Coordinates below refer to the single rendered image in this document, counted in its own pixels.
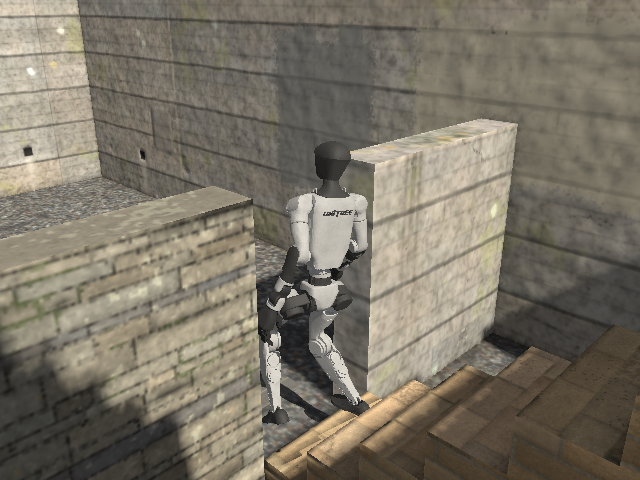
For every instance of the right robot upper arm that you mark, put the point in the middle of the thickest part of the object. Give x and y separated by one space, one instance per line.
358 243

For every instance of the robot right forearm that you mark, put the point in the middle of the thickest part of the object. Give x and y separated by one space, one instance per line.
349 258

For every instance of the left robot hand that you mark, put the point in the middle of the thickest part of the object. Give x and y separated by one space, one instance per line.
266 321

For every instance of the left robot upper arm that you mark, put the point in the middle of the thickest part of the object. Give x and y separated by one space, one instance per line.
298 209

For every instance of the right robot hand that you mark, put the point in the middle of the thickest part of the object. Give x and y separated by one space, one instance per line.
336 274

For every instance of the robot left forearm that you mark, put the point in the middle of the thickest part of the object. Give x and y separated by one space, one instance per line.
283 285

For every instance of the left robot thigh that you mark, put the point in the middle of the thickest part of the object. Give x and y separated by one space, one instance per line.
293 308

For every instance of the left robot shin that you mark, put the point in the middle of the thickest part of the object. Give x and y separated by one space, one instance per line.
270 365

